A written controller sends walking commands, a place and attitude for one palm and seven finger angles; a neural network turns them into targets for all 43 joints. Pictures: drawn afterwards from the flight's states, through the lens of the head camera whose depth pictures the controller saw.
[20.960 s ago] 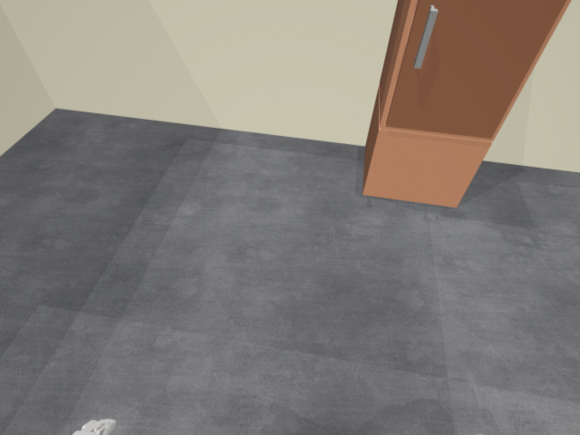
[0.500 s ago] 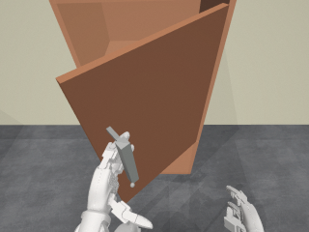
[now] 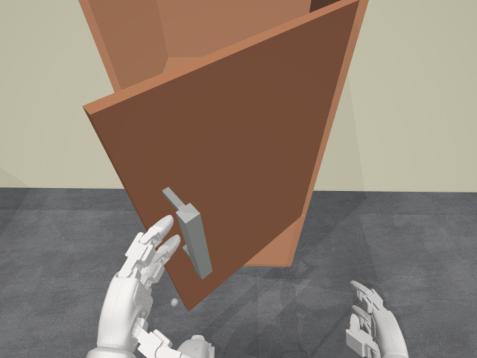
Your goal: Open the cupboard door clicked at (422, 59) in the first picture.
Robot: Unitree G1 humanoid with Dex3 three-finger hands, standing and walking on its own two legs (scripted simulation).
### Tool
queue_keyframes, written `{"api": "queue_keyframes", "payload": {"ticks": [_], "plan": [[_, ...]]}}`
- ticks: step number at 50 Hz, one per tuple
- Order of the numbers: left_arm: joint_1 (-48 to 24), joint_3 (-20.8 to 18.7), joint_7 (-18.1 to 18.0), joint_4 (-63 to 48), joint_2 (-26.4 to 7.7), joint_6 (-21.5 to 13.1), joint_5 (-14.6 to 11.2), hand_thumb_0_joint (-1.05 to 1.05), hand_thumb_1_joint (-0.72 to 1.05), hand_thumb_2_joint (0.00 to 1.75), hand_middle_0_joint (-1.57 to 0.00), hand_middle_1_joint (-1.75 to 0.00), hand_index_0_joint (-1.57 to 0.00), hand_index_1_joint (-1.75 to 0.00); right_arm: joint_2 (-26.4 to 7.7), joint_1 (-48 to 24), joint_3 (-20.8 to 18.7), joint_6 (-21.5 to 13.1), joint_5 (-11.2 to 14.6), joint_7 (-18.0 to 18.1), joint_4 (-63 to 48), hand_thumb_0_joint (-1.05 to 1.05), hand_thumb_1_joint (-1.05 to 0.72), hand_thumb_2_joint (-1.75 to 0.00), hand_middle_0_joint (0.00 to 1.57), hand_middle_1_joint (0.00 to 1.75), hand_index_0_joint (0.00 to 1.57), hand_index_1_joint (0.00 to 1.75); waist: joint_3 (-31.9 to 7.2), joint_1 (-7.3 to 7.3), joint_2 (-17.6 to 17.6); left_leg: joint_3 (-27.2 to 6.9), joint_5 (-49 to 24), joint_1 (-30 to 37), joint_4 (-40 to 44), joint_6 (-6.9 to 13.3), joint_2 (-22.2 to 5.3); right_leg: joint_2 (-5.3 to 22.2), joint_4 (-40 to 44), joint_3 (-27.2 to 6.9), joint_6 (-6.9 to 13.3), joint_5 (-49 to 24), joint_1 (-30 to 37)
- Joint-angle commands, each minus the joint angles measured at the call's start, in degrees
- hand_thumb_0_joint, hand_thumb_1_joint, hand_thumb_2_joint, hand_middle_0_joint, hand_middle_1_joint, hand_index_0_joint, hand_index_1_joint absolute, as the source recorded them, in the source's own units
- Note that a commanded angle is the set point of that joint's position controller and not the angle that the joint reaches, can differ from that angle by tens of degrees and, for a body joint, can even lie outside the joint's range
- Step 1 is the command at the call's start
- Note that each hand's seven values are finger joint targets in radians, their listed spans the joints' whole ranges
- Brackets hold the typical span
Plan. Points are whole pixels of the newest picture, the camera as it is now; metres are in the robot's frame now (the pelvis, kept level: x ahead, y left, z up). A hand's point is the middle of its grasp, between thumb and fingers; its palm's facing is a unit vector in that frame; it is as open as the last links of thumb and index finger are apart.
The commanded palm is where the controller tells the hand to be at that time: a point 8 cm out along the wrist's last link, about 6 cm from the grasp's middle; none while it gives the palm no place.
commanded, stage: slide the hand sideways off the handle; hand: left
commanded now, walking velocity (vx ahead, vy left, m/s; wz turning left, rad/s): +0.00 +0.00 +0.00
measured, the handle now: (188, 236) +0.28 +0.10 +0.09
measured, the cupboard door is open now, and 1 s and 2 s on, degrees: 43 42 42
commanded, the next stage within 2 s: draw the hand back to the body in 0.44 s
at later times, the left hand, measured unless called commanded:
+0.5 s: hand (121, 332) +0.15 +0.16 +0.08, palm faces +0.02 -1.00 -0.03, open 16.2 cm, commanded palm +0.12 +0.21 +0.09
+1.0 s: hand (79, 316) +0.16 +0.19 +0.13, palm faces +0.02 -1.00 -0.07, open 16.3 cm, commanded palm +0.12 +0.25 +0.15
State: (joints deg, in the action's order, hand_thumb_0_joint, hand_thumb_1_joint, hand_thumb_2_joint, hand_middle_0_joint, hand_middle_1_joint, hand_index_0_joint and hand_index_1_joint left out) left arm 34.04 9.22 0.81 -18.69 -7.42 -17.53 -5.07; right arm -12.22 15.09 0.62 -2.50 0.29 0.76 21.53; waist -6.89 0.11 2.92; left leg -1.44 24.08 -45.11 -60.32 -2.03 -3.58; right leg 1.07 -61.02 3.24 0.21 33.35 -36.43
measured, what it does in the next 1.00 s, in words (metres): stands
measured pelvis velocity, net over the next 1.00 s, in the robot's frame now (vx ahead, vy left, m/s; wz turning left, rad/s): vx -0.01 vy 0.02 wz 0.01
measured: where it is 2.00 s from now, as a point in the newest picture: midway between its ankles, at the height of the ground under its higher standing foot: outside the picture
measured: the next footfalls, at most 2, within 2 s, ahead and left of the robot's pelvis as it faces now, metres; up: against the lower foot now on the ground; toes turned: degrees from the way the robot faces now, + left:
none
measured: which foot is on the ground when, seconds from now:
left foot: down 0.00-1.00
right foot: down 0.00-1.00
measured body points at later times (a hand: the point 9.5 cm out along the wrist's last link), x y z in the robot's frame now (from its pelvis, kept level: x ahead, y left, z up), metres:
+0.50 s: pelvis +0.00 +0.00 -0.01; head +0.03 -0.01 +0.44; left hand +0.14 +0.21 +0.09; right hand +0.20 -0.23 -0.07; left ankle +0.06 +0.14 -0.67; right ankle -0.02 -0.12 -0.67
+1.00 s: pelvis -0.01 +0.02 +0.01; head -0.01 +0.01 +0.46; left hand +0.15 +0.24 +0.14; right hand +0.19 -0.20 -0.04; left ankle +0.06 +0.14 -0.67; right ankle -0.02 -0.12 -0.67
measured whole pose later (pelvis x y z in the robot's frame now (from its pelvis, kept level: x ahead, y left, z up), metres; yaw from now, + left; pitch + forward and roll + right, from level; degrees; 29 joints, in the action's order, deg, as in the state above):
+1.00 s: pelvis -0.01 +0.02 +0.01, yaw +1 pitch +5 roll -3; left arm 38.5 -7.5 11.2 -26.7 -14.3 -9.1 -16.3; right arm -11.8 15.9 1.8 -6.6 3.3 4.3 25.0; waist -7.8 -1.7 3.8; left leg -2.6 22.5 -40.2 -57.1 -1.0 -3.4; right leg 0.7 -54.6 4.4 -0.9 30.1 -29.8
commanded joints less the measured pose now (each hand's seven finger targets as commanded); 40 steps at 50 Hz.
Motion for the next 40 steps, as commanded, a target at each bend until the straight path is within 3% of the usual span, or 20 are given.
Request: {"api": "queue_keyframes", "payload": {"ticks": [1, 4, 7, 10, 13, 20, 21, 23, 26, 31, 37, 40], "plan": [[2.7, -6.91, -0.2, -12.76, -3.14, -3.43, -2.57, 0.0, -0.5, 0.3, -0.15, -0.3, -0.15, -0.3, -4.85, -4.41, -2.62, -3.28, 0.24, 0.79, -9.91, 0.0, -0.9, -0.9, 0.2, 0.3, 0.2, 0.3, -6.57, -0.67, -3.94, 1.65, -5.14, 9.73, 7.14, 3.28, 3.7, -2.26, 12.82, -0.99, 0.05, -14.06, -1.65], [5.04, -9.45, 0.99, -11.56, -3.9, -2.58, -3.71, 0.0, -0.5, 0.3, -0.15, -0.3, -0.15, -0.3, -4.56, -4.59, -2.93, -2.73, 0.49, 1.1, -9.49, 0.0, -0.9, -0.9, 0.2, 0.3, 0.2, 0.3, -6.06, -1.05, -5.34, 1.79, -7.04, 9.09, 6.74, 3.18, 3.78, -2.25, 12.64, -1.16, -0.21, -17.56, -0.14], [7.94, -12.1, 2.27, -11.91, -5.06, -2.74, -4.99, 0.0, -0.5, 0.3, -0.15, -0.3, -0.15, -0.3, -4.23, -5.34, -3.36, -2.36, 0.69, 1.42, -9.25, 0.0, -0.9, -0.9, 0.2, 0.3, 0.2, 0.3, -6.54, -1.94, -4.12, 1.82, -8.47, 8.84, 6.36, 3.13, 3.85, -2.23, 12.32, -1.39, -0.17, -19.74, 1.2], [6.65, -11.84, 3.92, -13.06, -4.91, -3.72, -6.09, 0.0, -0.5, 0.3, -0.15, -0.3, -0.15, -0.3, -4.38, -5.44, -3.32, -2.47, 0.87, 1.67, -9.24, 0.0, -0.9, -0.9, 0.2, 0.3, 0.2, 0.3, -5.13, -0.92, -3.73, 1.61, -7.73, 8.71, 5.94, 3.1, 3.86, -2.31, 12.18, -1.32, -0.45, -18.96, -0.91], [9.1, -14.56, 5.33, -12.93, -6.37, -4.82, -7.45, 0.0, -0.5, 0.3, -0.15, -0.3, -0.15, -0.3, -4.22, -5.15, -3.72, -2.6, 0.91, 2.03, -8.6, 0.0, -0.9, -0.9, 0.2, 0.3, 0.2, 0.3, -7.11, -1.62, -3.75, 1.47, -9.01, 8.23, 5.1, 3.0, 3.86, -2.07, 11.63, -1.96, -0.58, -21.23, 0.44], [10.05, -15.37, 11.48, -12.7, -7.78, -6.94, -10.41, 0.0, -0.5, 0.3, -0.15, -0.3, -0.15, -0.3, -4.8, -5.05, -4.18, -3.78, 1.43, 2.97, -7.82, 0.0, -0.9, -0.9, 0.2, 0.3, 0.2, 0.3, -6.78, -0.51, -4.63, 0.79, -7.87, 6.54, 3.52, 3.21, 3.94, -1.73, 11.73, -3.06, -1.2, -20.69, -1.33], [8.57, -13.97, 12.55, -12.87, -6.96, -7.04, -10.82, 0.0, -0.5, 0.3, -0.15, -0.3, -0.15, -0.3, -5.04, -4.99, -3.86, -4.06, 1.45, 3.0, -7.89, 0.0, -0.9, -0.9, 0.2, 0.3, 0.2, 0.3, -5.64, 0.1, -4.5, 0.65, -7.08, 5.94, 3.35, 3.31, 4.04, -1.68, 12.03, -3.07, -1.22, -19.21, -2.07], [6.04, -14.82, 13.34, -13.35, -8.31, -7.28, -11.25, 0.0, -0.5, 0.3, -0.15, -0.3, -0.15, -0.3, -5.43, -5.05, -3.87, -4.65, 1.34, 3.38, -7.64, 0.0, -0.9, -0.9, 0.2, 0.3, 0.2, 0.3, -6.27, 0.05, -4.52, 0.4, -6.75, 5.67, 2.71, 3.44, 3.92, -1.81, 11.82, -3.23, -0.91, -17.01, -2.93], [5.55, -12.93, 13.17, -14.4, -6.81, -6.93, -11.3, 0.0, -0.5, 0.3, -0.15, -0.3, -0.15, -0.3, -5.54, -4.72, -3.76, -5.53, 1.53, 3.29, -7.88, 0.0, -0.9, -0.9, 0.2, 0.3, 0.2, 0.3, -6.8, -0.36, -1.66, 0.11, -5.99, 7.34, 3.89, 3.51, 3.78, -2.61, 10.88, -1.46, -0.11, -13.59, -4.62], [5.63, -14.59, 9.2, -19.76, -9.54, -3.79, -9.39, 0.0, -0.5, 0.3, -0.15, -0.3, -0.15, -0.3, -4.94, -5.12, -3.18, -5.23, 1.78, 3.25, -9.08, 0.0, -0.9, -0.9, 0.2, 0.3, 0.2, 0.3, -7.53, -1.74, 1.3, -0.36, -3.34, 9.97, 7.83, 3.4, 3.4, -3.2, 11.17, 0.6, 0.4, -9.62, -3.94], [6.51, -17.04, 7.85, -18.17, -9.76, 1.53, -9.83, 0.0, -0.5, 0.3, -0.15, -0.3, -0.15, -0.3, -4.83, -6.13, -2.55, -4.74, 2.32, 3.51, -8.64, 0.0, -0.9, -0.9, 0.2, 0.3, 0.2, 0.3, -4.72, -1.75, -1.33, -0.84, -1.0, 11.14, 11.05, 3.26, 2.97, -3.46, 14.14, 1.49, 0.11, -7.64, -1.57], [4.13, -16.72, 8.44, -20.3, -10.04, 2.76, -10.56, 0.0, -0.5, 0.3, -0.15, -0.3, -0.15, -0.3, -5.17, -5.95, -1.87, -5.66, 2.44, 3.72, -8.62, 0.0, -0.9, -0.9, 0.2, 0.3, 0.2, 0.3, -3.51, -1.12, -0.11, -0.85, 0.45, 12.17, 12.16, 3.23, 3.05, -3.32, 15.81, 1.28, -0.12, -6.1, -1.77]]}}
